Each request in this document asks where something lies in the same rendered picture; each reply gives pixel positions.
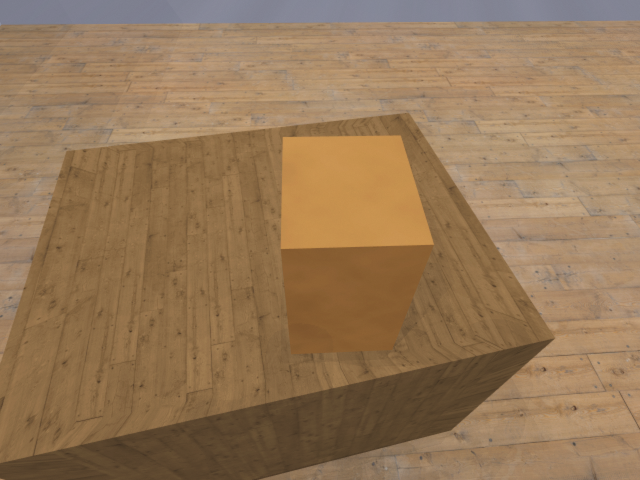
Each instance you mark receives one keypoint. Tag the pedestal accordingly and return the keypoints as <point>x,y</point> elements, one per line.
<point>151,339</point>

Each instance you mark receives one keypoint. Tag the carton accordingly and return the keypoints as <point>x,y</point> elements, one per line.
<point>354,241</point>

